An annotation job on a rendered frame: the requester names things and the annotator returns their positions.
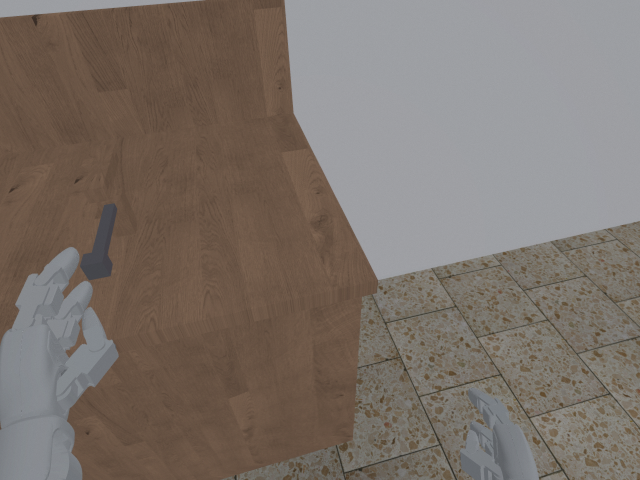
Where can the left robot forearm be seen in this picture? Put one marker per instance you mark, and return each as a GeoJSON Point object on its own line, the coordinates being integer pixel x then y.
{"type": "Point", "coordinates": [38, 448]}

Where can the right robot hand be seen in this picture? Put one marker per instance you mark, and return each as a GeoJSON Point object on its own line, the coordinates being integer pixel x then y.
{"type": "Point", "coordinates": [507, 453]}

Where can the tap lever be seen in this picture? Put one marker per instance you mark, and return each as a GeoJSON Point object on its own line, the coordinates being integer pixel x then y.
{"type": "Point", "coordinates": [97, 264]}

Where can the left robot hand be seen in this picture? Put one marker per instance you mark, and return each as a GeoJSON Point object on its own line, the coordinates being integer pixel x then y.
{"type": "Point", "coordinates": [33, 352]}

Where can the counter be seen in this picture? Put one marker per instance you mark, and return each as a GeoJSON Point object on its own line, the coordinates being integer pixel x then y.
{"type": "Point", "coordinates": [235, 294]}

